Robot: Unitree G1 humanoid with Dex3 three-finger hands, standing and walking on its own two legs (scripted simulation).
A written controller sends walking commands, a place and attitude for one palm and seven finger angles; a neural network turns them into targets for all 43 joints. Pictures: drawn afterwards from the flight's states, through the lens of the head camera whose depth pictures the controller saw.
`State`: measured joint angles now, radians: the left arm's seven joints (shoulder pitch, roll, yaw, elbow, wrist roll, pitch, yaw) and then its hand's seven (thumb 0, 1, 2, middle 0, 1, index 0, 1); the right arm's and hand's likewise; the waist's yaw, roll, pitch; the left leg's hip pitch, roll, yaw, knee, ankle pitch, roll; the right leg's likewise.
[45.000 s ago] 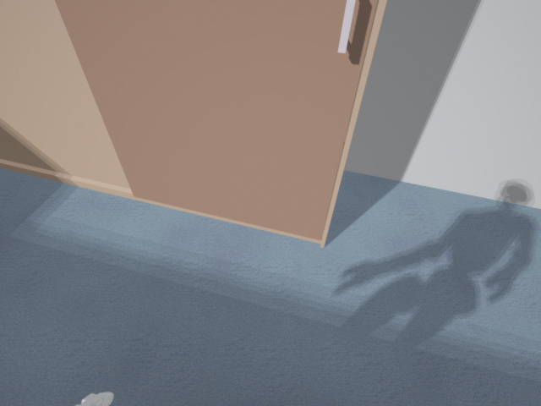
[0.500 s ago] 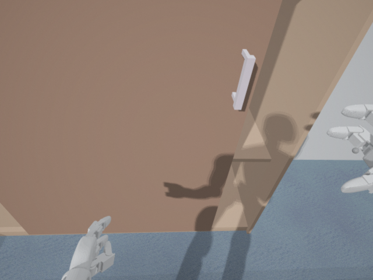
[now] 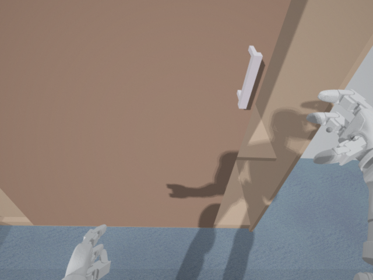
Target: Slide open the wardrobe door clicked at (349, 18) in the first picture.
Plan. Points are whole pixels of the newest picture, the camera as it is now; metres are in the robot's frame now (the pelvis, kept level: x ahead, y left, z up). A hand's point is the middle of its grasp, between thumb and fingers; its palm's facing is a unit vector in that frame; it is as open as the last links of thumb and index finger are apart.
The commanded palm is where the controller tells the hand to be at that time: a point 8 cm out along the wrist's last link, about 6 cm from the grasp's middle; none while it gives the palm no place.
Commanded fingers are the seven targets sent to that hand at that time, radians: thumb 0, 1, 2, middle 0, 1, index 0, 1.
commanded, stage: move the hooked fingers beside the handle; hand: right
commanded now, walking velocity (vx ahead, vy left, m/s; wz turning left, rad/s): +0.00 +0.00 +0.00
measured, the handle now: (247, 78) +0.53 -0.13 +0.20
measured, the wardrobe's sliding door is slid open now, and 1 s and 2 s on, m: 0.22 0.22 0.22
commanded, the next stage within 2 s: none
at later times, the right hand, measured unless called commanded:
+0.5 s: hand (296, 109) +0.39 -0.20 +0.22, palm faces +0.00 +1.00 -0.02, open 14.0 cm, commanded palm +0.38 -0.26 +0.21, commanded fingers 0.00 0.50 -0.30 0.30 1.20 0.30 1.20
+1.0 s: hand (279, 89) +0.48 -0.19 +0.21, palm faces -0.01 +1.00 +0.01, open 14.0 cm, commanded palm +0.46 -0.25 +0.21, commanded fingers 0.00 0.50 -0.30 0.30 1.20 0.30 1.20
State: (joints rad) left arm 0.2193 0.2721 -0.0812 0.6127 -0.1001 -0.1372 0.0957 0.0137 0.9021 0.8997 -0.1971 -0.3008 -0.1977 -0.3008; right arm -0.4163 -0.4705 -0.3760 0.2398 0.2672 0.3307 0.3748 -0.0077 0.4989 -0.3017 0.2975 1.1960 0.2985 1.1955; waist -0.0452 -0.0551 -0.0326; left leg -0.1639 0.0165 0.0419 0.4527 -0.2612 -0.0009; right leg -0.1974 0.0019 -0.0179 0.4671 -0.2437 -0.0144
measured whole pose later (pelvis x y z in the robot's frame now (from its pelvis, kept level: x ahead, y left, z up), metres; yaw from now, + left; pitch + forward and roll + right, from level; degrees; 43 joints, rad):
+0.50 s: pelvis +0.00 +0.01 +0.00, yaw +0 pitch +0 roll +0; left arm 0.22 0.27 -0.07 0.65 -0.09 -0.10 0.11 0.01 0.90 0.90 -0.20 -0.30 -0.20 -0.30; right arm -0.64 -0.44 -0.31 0.50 0.23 0.27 0.30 -0.01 0.50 -0.30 0.30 1.20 0.30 1.20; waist -0.01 -0.05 -0.04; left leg -0.19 0.00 0.05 0.46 -0.26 0.01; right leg -0.22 -0.01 -0.01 0.46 -0.24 0.00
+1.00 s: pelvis +0.01 +0.00 +0.00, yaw +2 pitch +5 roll +0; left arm 0.37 0.30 -0.03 0.69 -0.07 -0.09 0.10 0.01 0.90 0.90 -0.20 -0.30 -0.20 -0.30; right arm -0.94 -0.53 -0.35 0.99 0.15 0.09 0.30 -0.01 0.50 -0.30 0.30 1.20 0.30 1.20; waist 0.07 -0.03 -0.05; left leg -0.29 -0.01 0.02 0.48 -0.26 0.01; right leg -0.32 -0.02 -0.04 0.50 -0.26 -0.01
